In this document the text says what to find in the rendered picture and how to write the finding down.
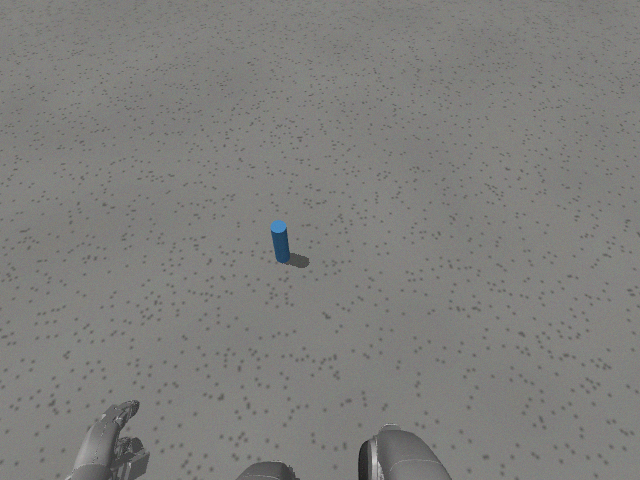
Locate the can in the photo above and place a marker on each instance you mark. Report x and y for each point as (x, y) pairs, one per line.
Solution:
(280, 241)

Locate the left robot arm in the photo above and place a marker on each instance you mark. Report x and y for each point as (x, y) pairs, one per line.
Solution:
(91, 472)

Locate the left robot hand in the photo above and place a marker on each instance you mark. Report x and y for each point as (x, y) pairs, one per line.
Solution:
(102, 446)

